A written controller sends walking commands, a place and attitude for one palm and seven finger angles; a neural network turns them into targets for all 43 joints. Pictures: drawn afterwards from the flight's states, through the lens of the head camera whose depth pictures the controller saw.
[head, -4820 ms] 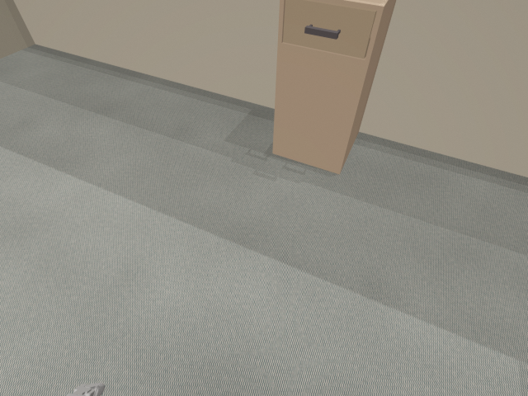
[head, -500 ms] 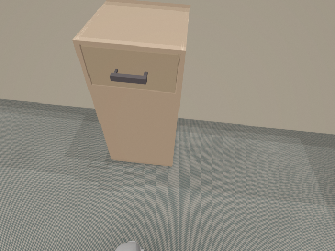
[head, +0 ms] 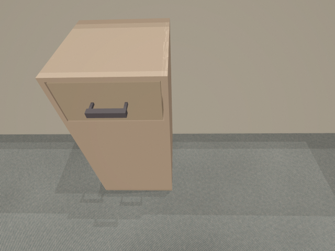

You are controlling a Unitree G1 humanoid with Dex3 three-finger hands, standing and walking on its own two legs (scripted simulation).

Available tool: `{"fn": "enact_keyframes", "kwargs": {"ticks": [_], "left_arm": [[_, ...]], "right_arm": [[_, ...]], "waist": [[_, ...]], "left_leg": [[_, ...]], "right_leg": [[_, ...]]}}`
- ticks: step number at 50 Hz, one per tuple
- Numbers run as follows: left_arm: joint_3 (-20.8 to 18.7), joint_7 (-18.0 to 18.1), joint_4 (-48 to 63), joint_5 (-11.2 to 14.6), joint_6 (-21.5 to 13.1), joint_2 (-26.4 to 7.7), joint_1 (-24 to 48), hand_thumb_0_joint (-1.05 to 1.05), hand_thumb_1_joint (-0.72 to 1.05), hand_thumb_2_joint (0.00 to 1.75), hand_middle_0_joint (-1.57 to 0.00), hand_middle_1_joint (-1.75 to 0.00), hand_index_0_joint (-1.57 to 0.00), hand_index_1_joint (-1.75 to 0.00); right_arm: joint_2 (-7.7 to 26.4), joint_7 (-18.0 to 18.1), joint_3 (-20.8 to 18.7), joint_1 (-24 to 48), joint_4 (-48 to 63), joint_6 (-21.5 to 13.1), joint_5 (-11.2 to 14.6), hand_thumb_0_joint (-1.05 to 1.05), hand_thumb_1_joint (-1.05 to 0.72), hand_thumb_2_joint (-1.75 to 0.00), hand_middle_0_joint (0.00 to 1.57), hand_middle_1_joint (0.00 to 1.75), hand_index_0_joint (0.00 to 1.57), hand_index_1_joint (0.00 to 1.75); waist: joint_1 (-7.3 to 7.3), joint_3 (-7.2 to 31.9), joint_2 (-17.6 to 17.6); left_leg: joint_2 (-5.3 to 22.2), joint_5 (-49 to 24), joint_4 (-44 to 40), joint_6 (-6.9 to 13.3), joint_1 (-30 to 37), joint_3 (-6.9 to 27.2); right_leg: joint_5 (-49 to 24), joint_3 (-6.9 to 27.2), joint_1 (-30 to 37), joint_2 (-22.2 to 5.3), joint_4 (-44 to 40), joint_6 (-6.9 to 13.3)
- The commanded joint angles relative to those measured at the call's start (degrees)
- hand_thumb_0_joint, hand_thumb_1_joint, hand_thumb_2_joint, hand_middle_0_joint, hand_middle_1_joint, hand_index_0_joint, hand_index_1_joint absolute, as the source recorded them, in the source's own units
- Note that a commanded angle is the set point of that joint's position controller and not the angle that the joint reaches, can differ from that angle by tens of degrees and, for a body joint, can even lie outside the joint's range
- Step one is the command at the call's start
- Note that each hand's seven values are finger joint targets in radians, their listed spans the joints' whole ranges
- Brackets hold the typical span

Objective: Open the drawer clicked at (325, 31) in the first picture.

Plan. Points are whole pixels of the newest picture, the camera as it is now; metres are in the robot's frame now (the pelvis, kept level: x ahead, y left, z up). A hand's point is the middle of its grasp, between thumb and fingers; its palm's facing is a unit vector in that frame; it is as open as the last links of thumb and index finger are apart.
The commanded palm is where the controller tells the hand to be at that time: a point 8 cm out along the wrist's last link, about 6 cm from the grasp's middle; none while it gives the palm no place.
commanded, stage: come to a stop and stand still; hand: left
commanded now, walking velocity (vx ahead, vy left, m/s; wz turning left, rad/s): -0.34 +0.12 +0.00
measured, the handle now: (107, 109) +0.56 +0.23 -0.01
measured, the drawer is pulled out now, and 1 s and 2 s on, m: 0.00 0.00 0.00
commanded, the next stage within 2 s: look again from close up in 1.16 s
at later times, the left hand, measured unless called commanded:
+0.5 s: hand out of the picture +0.08 +0.24 -0.17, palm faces +0.05 -0.97 -0.22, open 7.4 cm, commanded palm none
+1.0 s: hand out of the picture +0.01 +0.14 -0.16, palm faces +0.03 -0.98 -0.21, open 7.3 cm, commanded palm none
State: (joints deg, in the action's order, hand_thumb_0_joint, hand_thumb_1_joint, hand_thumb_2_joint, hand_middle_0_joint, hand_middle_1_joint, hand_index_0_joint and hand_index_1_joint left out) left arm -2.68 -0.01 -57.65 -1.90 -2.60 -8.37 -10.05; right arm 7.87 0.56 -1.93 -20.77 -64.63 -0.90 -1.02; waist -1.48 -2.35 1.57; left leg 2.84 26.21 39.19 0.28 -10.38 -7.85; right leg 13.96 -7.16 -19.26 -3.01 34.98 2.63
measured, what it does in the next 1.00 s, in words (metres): steps on the spot: left foot, then right foot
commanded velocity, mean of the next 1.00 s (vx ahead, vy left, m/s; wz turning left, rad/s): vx -0.09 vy -0.02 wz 0.00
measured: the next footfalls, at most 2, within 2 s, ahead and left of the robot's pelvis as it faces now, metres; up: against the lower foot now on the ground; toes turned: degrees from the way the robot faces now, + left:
left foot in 0.30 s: +0.12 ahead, +0.13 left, +0.00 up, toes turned +7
right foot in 0.76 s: +0.01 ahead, -0.13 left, +0.00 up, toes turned -3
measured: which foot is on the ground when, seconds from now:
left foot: up 0.00-0.28, down 0.30-1.00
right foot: down 0.00-0.32, up 0.34-0.74, down 0.76-1.00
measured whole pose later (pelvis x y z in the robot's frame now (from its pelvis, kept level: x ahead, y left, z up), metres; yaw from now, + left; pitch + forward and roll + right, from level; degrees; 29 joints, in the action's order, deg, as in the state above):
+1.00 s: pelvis +0.00 -0.03 +0.01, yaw +1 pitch -1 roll +0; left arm -1.0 1.8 -63.0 -0.6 1.3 -8.1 -15.5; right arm 10.0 1.7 -1.4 -18.3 -65.0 1.7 -0.9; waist -1.8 -0.6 1.9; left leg 4.0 13.4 27.8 -2.5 -14.0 0.0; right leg 17.5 -4.3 -9.6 1.0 27.8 2.0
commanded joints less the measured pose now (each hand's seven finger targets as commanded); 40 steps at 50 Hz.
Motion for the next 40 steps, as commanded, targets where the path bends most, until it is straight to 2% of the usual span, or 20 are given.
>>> {"fn": "enact_keyframes", "kwargs": {"ticks": [1,2,4,8,12,13,14,15,16,17,18,20,22,30,35,36,37,38,39,40], "left_arm": [[-1.4,1.8,-0.8,0.7,-0.3,-8.1,-8.7,0.0,0.9,0.9,-0.2,-0.3,-0.2,-0.3],[-0.7,2.0,0.1,0.6,-0.1,-6.7,-5.4,0.0,0.9,0.9,-0.2,-0.3,-0.2,-0.3],[-1.0,2.5,0.9,0.3,0.4,-6.9,-3.2,0.0,0.9,0.9,-0.2,-0.3,-0.2,-0.3],[-2.0,2.8,1.0,0.6,2.2,-9.8,-4.5,0.0,0.9,0.9,-0.2,-0.3,-0.2,-0.3],[-2.8,2.9,1.8,0.5,3.2,-11.2,-2.4,0.0,0.9,0.9,-0.2,-0.3,-0.2,-0.3],[-2.8,2.9,1.8,0.7,3.4,-11.3,-1.7,0.0,0.9,0.9,-0.2,-0.3,-0.2,-0.3],[-2.6,2.8,2.0,0.8,3.7,-10.8,-1.2,0.0,0.9,0.9,-0.2,-0.3,-0.2,-0.3],[-2.1,2.7,2.7,1.2,4.1,-8.5,-3.4,0.0,0.9,0.9,-0.2,-0.3,-0.2,-0.3],[-1.3,2.9,3.1,1.4,4.3,-6.3,-5.1,0.0,0.9,0.9,-0.2,-0.3,-0.2,-0.3],[-1.2,3.1,2.9,1.2,4.9,-6.6,-3.5,0.0,0.9,0.9,-0.2,-0.3,-0.2,-0.3],[-1.6,3.0,2.6,1.3,5.2,-7.1,-2.6,0.0,0.9,0.9,-0.2,-0.3,-0.2,-0.3],[-1.9,2.5,1.4,1.1,4.9,-7.3,-4.2,0.0,0.9,0.9,-0.2,-0.3,-0.2,-0.3],[-2.0,2.1,1.3,1.1,5.0,-7.7,-4.9,0.0,0.9,0.9,-0.2,-0.3,-0.2,-0.3],[-1.0,1.1,3.0,0.7,5.7,-6.5,-2.8,0.0,0.9,0.9,-0.2,-0.3,-0.2,-0.3],[-0.3,1.3,0.4,1.0,4.7,-5.5,-8.2,0.0,0.9,0.9,-0.2,-0.3,-0.2,-0.3],[-0.4,1.4,-0.6,0.9,4.4,-6.0,-10.5,0.0,0.9,0.9,-0.2,-0.3,-0.2,-0.3],[-0.4,1.6,-0.8,0.6,3.9,-7.8,-11.2,0.0,0.9,0.9,-0.2,-0.3,-0.2,-0.3],[-0.5,1.8,-0.1,0.3,3.3,-10.9,-9.2,0.0,0.9,0.9,-0.2,-0.3,-0.2,-0.3],[-0.5,1.9,1.3,0.4,3.4,-12.5,-5.3,0.0,0.9,0.9,-0.2,-0.3,-0.2,-0.3],[-0.8,2.1,1.6,0.5,2.9,-12.3,-3.3,0.0,0.9,0.9,-0.2,-0.3,-0.2,-0.3]], "right_arm": [[3.8,0.5,-0.6,2.5,4.6,-0.8,0.3,0.0,-0.9,-0.9,0.2,0.3,0.2,0.3],[2.5,0.6,-0.2,1.7,3.5,-0.2,0.5,0.0,-0.9,-0.9,0.2,0.3,0.2,0.3],[0.7,0.8,0.0,-0.6,2.6,0.9,0.9,0.0,-0.9,-0.9,0.2,0.3,0.2,0.3],[2.9,0.8,-1.0,2.9,4.9,2.7,0.6,0.0,-0.9,-0.9,0.2,0.3,0.2,0.3],[4.9,0.7,-1.7,4.4,6.7,3.1,0.4,0.0,-0.9,-0.9,0.2,0.3,0.2,0.3],[5.2,0.7,-1.8,3.8,6.7,3.1,0.3,0.0,-0.9,-0.9,0.2,0.3,0.2,0.3],[5.9,0.7,-1.9,2.2,6.3,2.7,0.2,0.0,-0.9,-0.9,0.2,0.3,0.2,0.3],[9.3,0.8,-2.3,2.0,7.0,2.2,-0.2,0.0,-0.9,-0.9,0.2,0.3,0.2,0.3],[12.8,0.8,-2.7,1.4,7.8,2.1,-0.3,0.0,-0.9,-0.9,0.2,0.3,0.2,0.3],[13.2,1.5,-2.6,2.3,7.9,2.1,-0.2,0.0,-0.9,-0.9,0.2,0.3,0.2,0.3],[13.0,2.1,-2.4,4.3,8.7,2.0,-0.3,0.0,-0.9,-0.9,0.2,0.3,0.2,0.3],[11.3,2.4,-1.8,8.8,10.2,1.8,-0.5,0.0,-0.9,-0.9,0.2,0.3,0.2,0.3],[11.1,2.6,-1.8,8.8,10.6,1.3,-0.2,0.0,-0.9,-0.9,0.2,0.3,0.2,0.3],[12.1,1.9,-2.8,6.6,8.9,1.5,-0.3,0.0,-0.9,-0.9,0.2,0.3,0.2,0.3],[12.0,0.7,-3.0,8.8,8.2,1.9,-0.2,0.0,-0.9,-0.9,0.2,0.3,0.2,0.3],[11.2,0.6,-3.1,8.8,8.2,2.0,0.0,0.0,-0.9,-0.9,0.2,0.3,0.2,0.3],[8.9,0.4,-2.7,8.2,8.1,2.1,0.4,0.0,-0.9,-0.9,0.2,0.3,0.2,0.3],[5.5,0.1,-1.9,7.9,8.6,2.2,0.8,0.0,-0.9,-0.9,0.2,0.3,0.2,0.3],[4.6,-0.4,-1.3,8.6,8.9,2.5,0.5,0.0,-0.9,-0.9,0.2,0.3,0.2,0.3],[4.9,-0.2,-1.2,9.8,8.7,3.0,-0.1,0.0,-0.9,-0.9,0.2,0.3,0.2,0.3]], "waist": [[3.15,-1.1,-9.1],[1.72,-0.9,-5.6],[0.73,2.0,-5.4],[2.56,3.0,-9.0],[1.75,3.5,-10.3],[1.05,3.8,-10.5],[0.21,4.9,-6.8],[0.86,6.8,3.6],[0.64,7.8,12.9],[-0.43,8.3,14.2],[-0.16,6.6,12.1],[1.43,6.2,5.2],[1.21,7.7,3.4],[-0.97,6.2,7.7],[1.37,4.6,8.5],[2.27,4.1,6.1],[2.24,2.7,0.2],[1.19,1.4,-9.3],[0.43,-1.2,-10.1],[1.41,-3.6,-18.2]], "left_leg": [[3.0,1.5,18.9,-0.3,-19.2,7.1],[3.3,-0.5,15.7,-1.0,-14.8,7.3],[2.0,-1.0,8.1,-1.8,-9.9,5.6],[-0.2,-3.5,5.3,-2.6,-11.4,4.0],[-0.3,-8.9,-2.8,-2.8,-8.4,3.8],[0.0,-13.5,-7.0,-2.6,-5.1,3.5],[1.7,-25.6,-12.3,-2.0,-0.1,4.1],[10.5,-47.7,-13.7,1.7,5.9,12.2],[18.9,-62.7,-17.2,7.7,6.5,18.6],[20.0,-62.1,-19.4,10.7,3.1,21.1],[19.5,-57.9,-19.2,11.9,0.3,20.3],[16.8,-54.4,-17.5,11.4,3.1,15.8],[15.3,-52.9,-17.9,10.4,5.9,13.8],[14.7,-32.0,-22.5,9.7,6.6,14.6],[11.6,-12.0,-24.6,6.2,-2.7,13.5],[9.6,-8.5,-23.3,4.2,-6.3,11.8],[5.7,-5.6,-18.6,1.4,-9.6,9.0],[1.4,-4.4,-12.1,-1.3,-10.5,5.1],[0.5,-4.4,-9.1,-1.6,-6.9,5.0],[0.5,-4.9,-5.4,-1.0,-7.8,6.2]], "right_leg": [[-16.7,21.0,11.7,-19.3,-21.2,9.0],[-25.4,15.0,8.2,-16.9,-19.4,7.9],[-37.7,8.5,8.5,-14.6,-15.8,7.4],[-42.6,7.9,12.3,-14.8,-12.8,7.5],[-40.9,7.3,12.0,-14.3,-9.2,6.3],[-37.4,6.8,10.5,-13.4,-7.7,5.0],[-30.7,5.3,8.1,-11.3,-4.4,2.7],[-14.8,2.1,2.0,-5.7,0.9,-1.2],[12.6,-0.2,-0.5,0.0,10.8,-3.3],[23.8,5.3,-1.2,2.5,21.9,-3.5],[22.9,9.2,-2.6,2.1,28.0,-3.0],[16.4,10.5,-7.3,2.2,33.7,-3.9],[12.8,10.9,-8.4,2.1,34.1,-4.9],[14.7,6.7,-3.0,0.5,13.2,-5.1],[6.6,3.1,8.2,1.3,-4.7,-3.5],[2.0,2.8,12.8,1.1,-11.4,-3.1],[2.0,7.6,14.1,-2.4,-17.5,-1.9],[8.4,17.9,8.9,-11.0,-22.7,1.4],[15.3,19.9,-0.3,-14.7,-26.4,3.4],[15.4,20.7,-3.1,-12.7,-27.8,3.7]]}}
